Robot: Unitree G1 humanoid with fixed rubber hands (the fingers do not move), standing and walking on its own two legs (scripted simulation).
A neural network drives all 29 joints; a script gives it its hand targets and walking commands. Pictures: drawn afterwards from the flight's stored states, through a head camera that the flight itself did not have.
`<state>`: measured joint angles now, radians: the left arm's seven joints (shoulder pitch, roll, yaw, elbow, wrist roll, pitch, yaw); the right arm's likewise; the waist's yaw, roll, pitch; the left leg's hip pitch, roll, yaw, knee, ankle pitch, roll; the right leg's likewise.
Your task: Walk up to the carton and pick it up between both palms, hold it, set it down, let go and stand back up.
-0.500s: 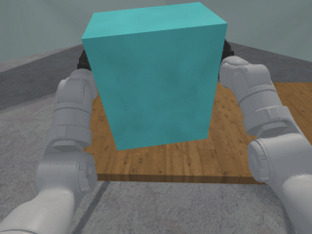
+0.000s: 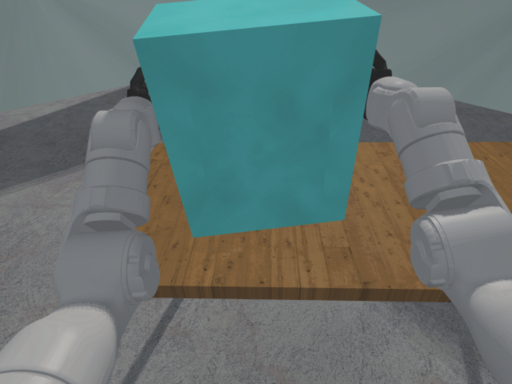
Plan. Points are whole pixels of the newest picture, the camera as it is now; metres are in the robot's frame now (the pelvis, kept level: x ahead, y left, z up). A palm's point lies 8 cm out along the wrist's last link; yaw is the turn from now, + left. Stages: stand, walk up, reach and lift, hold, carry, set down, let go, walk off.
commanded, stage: hold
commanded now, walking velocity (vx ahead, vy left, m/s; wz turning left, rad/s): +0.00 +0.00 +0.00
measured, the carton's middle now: (258, 121) +0.38 +0.02 +0.29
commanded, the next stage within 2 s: set down in 1.42 s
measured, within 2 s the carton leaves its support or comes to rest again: neither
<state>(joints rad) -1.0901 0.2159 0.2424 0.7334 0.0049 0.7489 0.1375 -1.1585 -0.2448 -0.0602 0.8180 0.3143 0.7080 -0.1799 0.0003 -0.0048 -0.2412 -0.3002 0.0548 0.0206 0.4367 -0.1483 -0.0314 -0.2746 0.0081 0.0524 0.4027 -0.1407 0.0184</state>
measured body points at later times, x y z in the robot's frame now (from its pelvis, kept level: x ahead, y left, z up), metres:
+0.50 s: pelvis +0.00 +0.00 +0.00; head -0.08 +0.01 +0.44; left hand +0.40 +0.19 +0.31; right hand +0.40 -0.14 +0.33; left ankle +0.05 +0.14 -0.74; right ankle +0.05 -0.14 -0.74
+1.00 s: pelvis +0.00 +0.00 +0.00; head -0.08 +0.01 +0.44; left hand +0.40 +0.19 +0.31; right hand +0.40 -0.14 +0.33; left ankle +0.05 +0.14 -0.74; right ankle +0.05 -0.14 -0.74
